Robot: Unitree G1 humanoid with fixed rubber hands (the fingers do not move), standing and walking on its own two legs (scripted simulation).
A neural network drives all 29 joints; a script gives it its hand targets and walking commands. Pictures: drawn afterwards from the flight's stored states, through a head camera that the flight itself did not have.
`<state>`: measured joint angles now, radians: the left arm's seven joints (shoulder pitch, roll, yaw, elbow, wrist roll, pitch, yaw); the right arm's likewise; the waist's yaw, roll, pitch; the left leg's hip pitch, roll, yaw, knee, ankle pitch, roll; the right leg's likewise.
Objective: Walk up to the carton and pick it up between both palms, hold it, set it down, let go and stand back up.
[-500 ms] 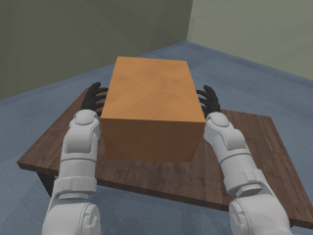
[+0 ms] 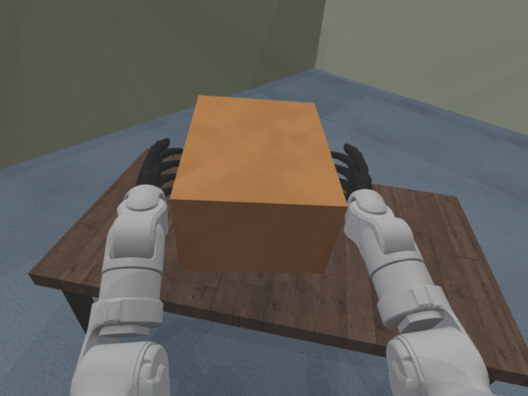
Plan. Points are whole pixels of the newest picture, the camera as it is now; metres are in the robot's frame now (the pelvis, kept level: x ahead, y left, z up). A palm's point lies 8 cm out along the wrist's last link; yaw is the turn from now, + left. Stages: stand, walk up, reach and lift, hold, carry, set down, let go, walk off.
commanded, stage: hold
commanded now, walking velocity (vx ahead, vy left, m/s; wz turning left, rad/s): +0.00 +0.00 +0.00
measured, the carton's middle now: (255, 176) +0.43 +0.00 +0.17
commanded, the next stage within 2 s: none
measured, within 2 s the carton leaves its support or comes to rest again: neither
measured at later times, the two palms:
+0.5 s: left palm (156, 183) +0.37 +0.15 +0.19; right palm (359, 188) +0.37 -0.16 +0.19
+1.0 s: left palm (146, 192) +0.36 +0.16 +0.18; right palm (354, 196) +0.36 -0.14 +0.18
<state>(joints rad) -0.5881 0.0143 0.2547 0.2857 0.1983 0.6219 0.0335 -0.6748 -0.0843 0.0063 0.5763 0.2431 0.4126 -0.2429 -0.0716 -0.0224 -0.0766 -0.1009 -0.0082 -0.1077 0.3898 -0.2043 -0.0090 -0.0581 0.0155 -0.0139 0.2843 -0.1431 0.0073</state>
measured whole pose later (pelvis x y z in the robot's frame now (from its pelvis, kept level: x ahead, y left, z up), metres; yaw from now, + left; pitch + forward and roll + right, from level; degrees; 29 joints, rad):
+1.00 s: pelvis +0.00 +0.00 +0.00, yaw +0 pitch -5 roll -2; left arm -0.56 0.02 0.24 0.24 0.19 0.64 0.03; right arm -0.64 -0.08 0.01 0.52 0.24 0.42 -0.25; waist -0.07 -0.02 -0.07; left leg -0.10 -0.01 -0.11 0.40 -0.21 -0.01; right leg -0.05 0.01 -0.02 0.28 -0.15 0.01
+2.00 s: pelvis +0.00 +0.00 +0.00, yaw +0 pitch -5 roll -1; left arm -0.57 0.01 0.25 0.25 0.20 0.63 0.03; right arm -0.65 -0.08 0.01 0.55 0.25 0.41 -0.24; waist -0.08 -0.02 -0.07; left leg -0.09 -0.01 -0.10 0.39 -0.21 0.00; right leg -0.05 0.01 -0.01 0.28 -0.15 0.01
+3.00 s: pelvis +0.00 +0.00 +0.00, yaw +0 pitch -5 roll -1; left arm -0.57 0.01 0.26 0.23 0.22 0.64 0.02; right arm -0.66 -0.07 0.01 0.54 0.24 0.39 -0.24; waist -0.09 -0.03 -0.06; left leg -0.10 -0.01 -0.11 0.39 -0.21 -0.01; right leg -0.05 0.02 -0.02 0.27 -0.14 0.01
